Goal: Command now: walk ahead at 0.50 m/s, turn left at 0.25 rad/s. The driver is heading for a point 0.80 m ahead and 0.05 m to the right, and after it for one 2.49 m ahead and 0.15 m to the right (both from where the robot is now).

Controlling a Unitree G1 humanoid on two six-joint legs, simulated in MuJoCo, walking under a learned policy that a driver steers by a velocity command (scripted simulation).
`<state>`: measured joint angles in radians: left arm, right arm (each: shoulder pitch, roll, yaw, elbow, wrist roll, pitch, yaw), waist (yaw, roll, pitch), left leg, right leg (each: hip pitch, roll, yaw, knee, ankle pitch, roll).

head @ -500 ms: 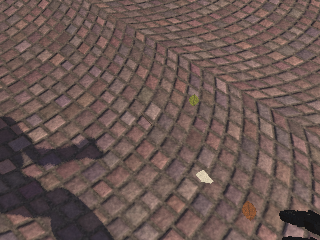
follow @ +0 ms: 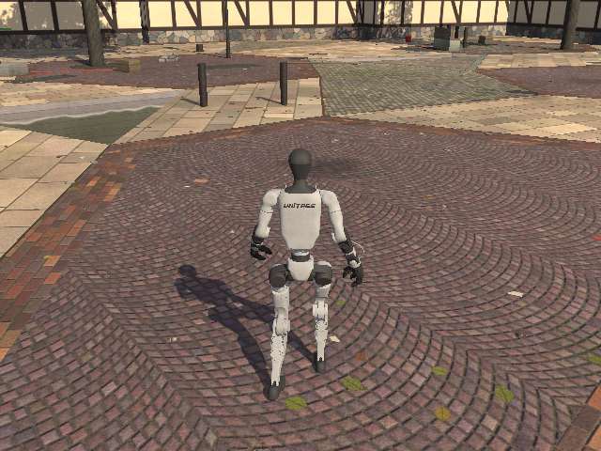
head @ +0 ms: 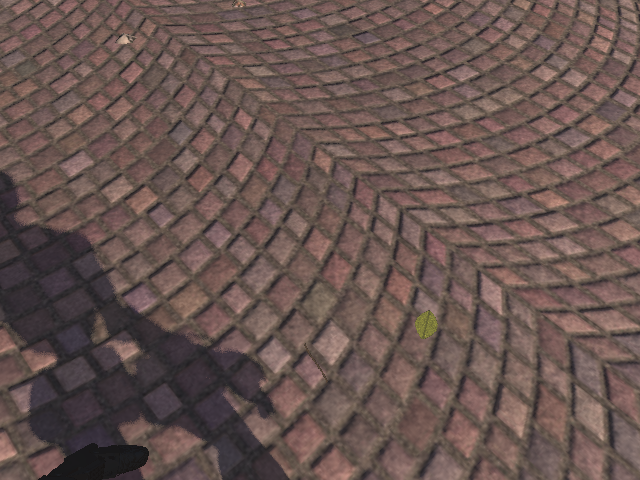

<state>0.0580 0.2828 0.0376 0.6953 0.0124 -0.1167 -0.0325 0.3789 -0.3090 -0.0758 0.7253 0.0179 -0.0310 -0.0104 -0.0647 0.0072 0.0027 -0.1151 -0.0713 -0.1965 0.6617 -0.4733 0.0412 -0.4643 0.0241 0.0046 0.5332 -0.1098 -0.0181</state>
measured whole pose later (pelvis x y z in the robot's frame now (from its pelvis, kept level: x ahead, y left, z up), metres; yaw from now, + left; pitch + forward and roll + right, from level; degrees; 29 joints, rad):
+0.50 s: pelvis +0.27 +0.03 +0.00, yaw +2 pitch +2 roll -1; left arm 0.41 0.31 0.05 0.88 -0.02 -0.05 0.00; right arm 0.03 -0.26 -0.03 0.62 0.01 -0.08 0.03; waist 0.09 0.00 0.02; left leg -0.48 0.01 0.01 0.51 -0.07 0.04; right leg 0.00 -0.01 -0.01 0.47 -0.45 0.01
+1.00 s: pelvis +0.55 +0.02 +0.00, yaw +2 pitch +2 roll +2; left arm 0.03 0.26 0.02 0.71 -0.01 -0.08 -0.05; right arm 0.41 -0.30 -0.06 0.87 0.02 -0.05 0.00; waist -0.08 -0.03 0.01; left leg 0.07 -0.03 0.02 0.31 -0.41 0.01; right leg -0.50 -0.03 -0.01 0.49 -0.02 -0.05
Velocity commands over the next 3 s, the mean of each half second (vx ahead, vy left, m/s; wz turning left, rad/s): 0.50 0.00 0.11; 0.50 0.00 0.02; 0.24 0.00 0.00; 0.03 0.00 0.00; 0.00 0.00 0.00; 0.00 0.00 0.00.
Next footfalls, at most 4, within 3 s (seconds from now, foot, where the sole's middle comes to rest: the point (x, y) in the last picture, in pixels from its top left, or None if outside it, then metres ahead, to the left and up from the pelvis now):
0.48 left None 0.42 0.14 -0.76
1.00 right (349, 369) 0.73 -0.08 -0.76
1.44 left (246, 330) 0.84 0.15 -0.76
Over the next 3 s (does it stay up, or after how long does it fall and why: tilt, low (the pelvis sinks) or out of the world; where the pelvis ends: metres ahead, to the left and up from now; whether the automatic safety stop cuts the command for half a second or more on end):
stays up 0.75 0.04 0.01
